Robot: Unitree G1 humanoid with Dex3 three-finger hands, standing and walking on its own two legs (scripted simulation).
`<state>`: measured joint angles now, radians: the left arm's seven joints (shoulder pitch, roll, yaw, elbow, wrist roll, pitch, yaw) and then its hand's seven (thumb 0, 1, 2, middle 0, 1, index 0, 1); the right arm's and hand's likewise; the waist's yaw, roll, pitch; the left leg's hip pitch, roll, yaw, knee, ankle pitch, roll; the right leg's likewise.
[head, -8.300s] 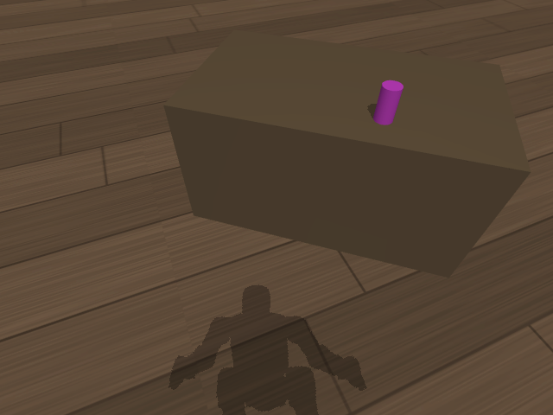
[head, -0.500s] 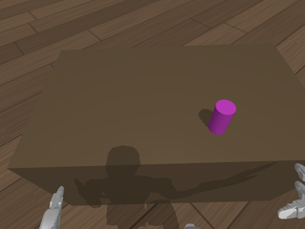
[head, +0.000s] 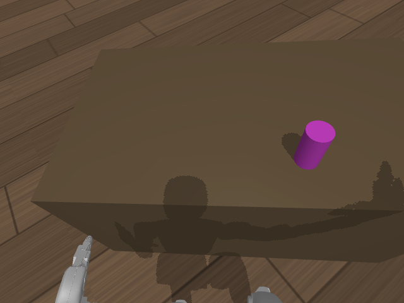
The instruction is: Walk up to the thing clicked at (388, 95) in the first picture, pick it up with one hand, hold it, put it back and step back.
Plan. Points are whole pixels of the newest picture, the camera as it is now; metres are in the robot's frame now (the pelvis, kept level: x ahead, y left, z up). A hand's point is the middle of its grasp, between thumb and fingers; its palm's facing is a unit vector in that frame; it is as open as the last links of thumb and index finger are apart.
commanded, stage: go down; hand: right
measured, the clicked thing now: (312, 146) +0.50 -0.23 -0.07
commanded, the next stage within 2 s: approach in 1.14 s
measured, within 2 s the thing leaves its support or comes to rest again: neither
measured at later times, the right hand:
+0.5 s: hand out of the picture +0.37 -0.40 +0.02, palm faces +0.25 +0.96 -0.10, open 17.3 cm
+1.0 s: hand out of the picture +0.39 -0.41 +0.04, palm faces +0.26 +0.96 -0.07, open 17.5 cm
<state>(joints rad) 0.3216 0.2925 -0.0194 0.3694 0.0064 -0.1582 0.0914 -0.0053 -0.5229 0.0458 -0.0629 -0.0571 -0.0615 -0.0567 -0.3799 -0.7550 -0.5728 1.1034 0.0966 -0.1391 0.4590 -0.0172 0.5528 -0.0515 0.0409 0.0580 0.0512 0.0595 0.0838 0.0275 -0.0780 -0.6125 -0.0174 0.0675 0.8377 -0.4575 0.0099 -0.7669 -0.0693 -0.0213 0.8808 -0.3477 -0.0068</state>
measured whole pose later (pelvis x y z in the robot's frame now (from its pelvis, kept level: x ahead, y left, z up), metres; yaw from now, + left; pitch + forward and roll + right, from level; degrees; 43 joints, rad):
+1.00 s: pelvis +0.00 -0.01 -0.01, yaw +1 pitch +18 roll +4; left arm 0.32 0.29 -0.04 0.32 0.01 -0.14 0.05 0.00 -0.53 0.06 -0.06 -0.06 -0.06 -0.06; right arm -0.60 -0.91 -0.66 1.26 0.10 -0.24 0.51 -0.02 0.56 -0.05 0.05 0.06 0.06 0.06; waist 0.13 0.03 -0.11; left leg -0.72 -0.03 0.08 0.87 -0.47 -0.01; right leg -0.90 -0.08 -0.01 0.96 -0.38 -0.02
